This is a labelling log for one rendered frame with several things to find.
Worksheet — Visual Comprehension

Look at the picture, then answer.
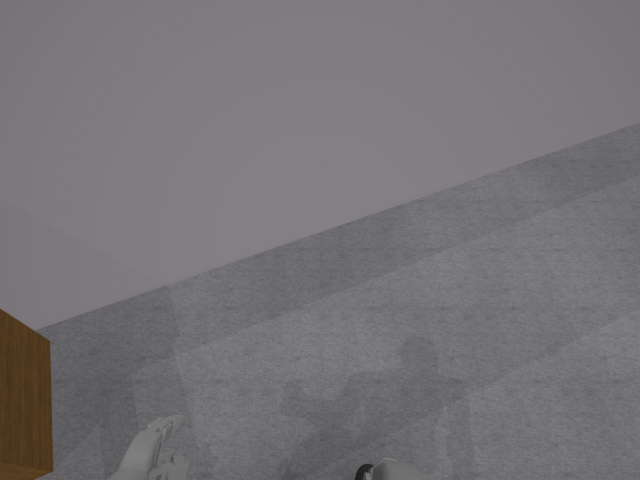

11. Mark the right robot shin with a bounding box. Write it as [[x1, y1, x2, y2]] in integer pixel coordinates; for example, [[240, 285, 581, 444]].
[[371, 458, 398, 469]]

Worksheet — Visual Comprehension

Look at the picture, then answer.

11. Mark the robot left hand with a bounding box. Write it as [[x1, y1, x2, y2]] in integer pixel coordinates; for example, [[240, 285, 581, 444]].
[[116, 415, 189, 480]]

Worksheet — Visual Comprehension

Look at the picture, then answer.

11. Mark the cupboard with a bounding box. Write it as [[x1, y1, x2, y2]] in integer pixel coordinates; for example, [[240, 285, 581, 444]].
[[0, 309, 53, 480]]

